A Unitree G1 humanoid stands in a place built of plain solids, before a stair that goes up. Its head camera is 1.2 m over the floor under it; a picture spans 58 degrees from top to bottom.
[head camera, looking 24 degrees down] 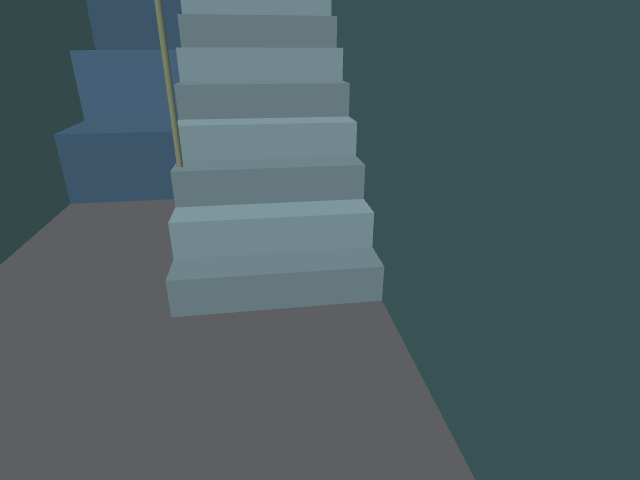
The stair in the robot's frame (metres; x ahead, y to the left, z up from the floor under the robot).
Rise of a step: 0.20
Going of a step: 0.24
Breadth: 1.06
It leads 8 degrees to the left of straight ahead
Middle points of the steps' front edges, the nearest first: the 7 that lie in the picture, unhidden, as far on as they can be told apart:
1.85 0.20 0.20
2.08 0.23 0.40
2.31 0.27 0.60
2.54 0.30 0.80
2.78 0.34 1.00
3.01 0.37 1.20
3.24 0.41 1.40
